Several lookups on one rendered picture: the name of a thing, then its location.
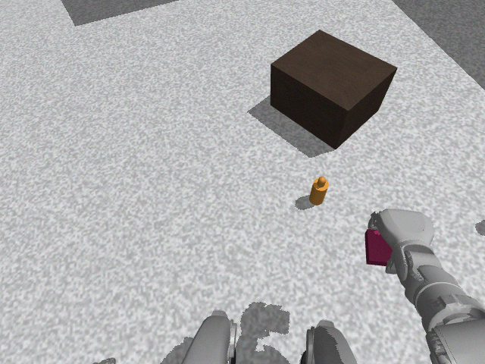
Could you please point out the right robot hand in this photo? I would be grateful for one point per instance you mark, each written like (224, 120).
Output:
(396, 226)

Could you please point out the right robot arm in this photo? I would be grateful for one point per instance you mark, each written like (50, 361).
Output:
(453, 321)

